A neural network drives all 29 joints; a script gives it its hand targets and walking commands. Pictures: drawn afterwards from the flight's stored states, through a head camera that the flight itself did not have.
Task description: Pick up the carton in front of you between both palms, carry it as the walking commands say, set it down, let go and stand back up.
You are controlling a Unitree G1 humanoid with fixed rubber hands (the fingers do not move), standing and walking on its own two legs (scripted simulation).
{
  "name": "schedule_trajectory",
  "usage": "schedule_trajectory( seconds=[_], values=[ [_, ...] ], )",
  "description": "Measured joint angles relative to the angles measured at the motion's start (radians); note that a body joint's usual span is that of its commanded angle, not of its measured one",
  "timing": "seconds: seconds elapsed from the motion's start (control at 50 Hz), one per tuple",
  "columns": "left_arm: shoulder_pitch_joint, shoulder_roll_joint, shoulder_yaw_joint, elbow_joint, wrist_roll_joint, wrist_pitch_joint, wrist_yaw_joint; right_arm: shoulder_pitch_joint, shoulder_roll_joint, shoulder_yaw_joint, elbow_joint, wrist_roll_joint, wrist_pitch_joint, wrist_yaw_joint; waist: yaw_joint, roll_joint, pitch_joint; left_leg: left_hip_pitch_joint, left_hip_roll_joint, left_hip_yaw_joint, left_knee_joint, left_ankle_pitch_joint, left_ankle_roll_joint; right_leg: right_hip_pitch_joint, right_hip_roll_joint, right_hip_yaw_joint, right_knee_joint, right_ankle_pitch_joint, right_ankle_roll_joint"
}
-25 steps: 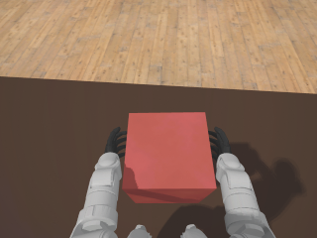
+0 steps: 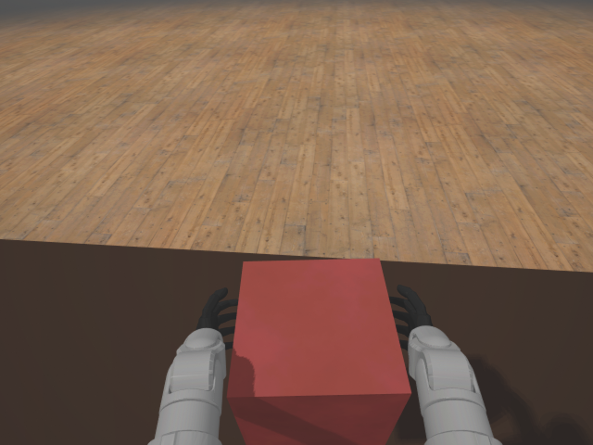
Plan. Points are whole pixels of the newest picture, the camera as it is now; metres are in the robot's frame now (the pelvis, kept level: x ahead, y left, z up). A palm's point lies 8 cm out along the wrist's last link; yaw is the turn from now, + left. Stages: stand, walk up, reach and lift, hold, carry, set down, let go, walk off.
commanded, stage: reach and lift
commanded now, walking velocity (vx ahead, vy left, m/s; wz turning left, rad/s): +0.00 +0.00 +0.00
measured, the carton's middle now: (313, 359) +0.30 +0.00 -0.05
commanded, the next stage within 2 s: hold in 0.88 s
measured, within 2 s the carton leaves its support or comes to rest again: neither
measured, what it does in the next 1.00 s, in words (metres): stands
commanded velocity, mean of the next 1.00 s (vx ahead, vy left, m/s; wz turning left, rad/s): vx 0.00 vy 0.00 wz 0.00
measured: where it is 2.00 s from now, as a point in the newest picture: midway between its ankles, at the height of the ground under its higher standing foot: outside the picture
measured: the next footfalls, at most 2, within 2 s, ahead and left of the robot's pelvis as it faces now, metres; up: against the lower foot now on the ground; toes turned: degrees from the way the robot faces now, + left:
none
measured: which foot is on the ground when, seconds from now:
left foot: down 0.00-1.00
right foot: down 0.00-1.00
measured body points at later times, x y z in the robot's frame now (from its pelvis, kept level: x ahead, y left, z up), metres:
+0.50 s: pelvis +0.00 +0.00 +0.00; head -0.03 +0.00 +0.45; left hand +0.31 +0.15 +0.02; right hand +0.30 -0.15 +0.03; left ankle +0.01 +0.13 -0.74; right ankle +0.01 -0.13 -0.74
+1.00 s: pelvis +0.01 +0.00 +0.01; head -0.04 +0.00 +0.45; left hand +0.30 +0.15 +0.04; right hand +0.30 -0.15 +0.05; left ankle +0.01 +0.13 -0.74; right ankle +0.01 -0.13 -0.74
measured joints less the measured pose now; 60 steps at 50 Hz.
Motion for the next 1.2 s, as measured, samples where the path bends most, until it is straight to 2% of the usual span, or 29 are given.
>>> schedule_trajectory(
  seconds=[0.1,0.32,0.9,1.02,1.2],
  values=[
    [-0.032,-0.007,0.028,0.006,0.025,0.018,-0.012,-0.034,0.009,-0.027,0.007,-0.026,0.019,0.011,-0.001,0.001,0.04,0.01,0.0,0.0,0.012,0.002,-0.001,0.012,0.001,-0.003,0.01,0.003,0.0],
    [-0.062,-0.005,0.035,-0.013,0.025,0.024,-0.02,-0.059,0.016,-0.039,-0.019,-0.036,0.024,0.016,-0.001,0.001,0.072,0.019,0.0,0.003,0.0,0.013,0.0,0.02,-0.003,-0.005,-0.002,0.013,0.002],
    [0.023,0.005,-0.051,-0.126,0.001,0.104,-0.01,0.022,-0.005,0.048,-0.124,-0.007,0.102,0.011,-0.001,0.001,0.061,0.117,0.008,0.007,-0.091,0.029,0.004,0.119,-0.01,-0.008,-0.095,0.03,-0.002],
    [0.042,0.009,-0.072,-0.191,-0.018,0.141,-0.006,0.039,-0.008,0.073,-0.187,0.013,0.139,0.004,0.001,0.0,0.059,0.143,0.01,0.008,-0.112,0.039,0.004,0.144,-0.011,-0.007,-0.114,0.04,-0.002],
    [0.001,0.0,-0.039,-0.157,0.01,0.17,-0.02,-0.004,0.001,0.039,-0.151,-0.013,0.169,0.016,0.002,0.0,0.076,0.153,0.009,0.009,-0.1,0.041,0.003,0.154,-0.011,-0.01,-0.103,0.042,-0.002]
  ],
)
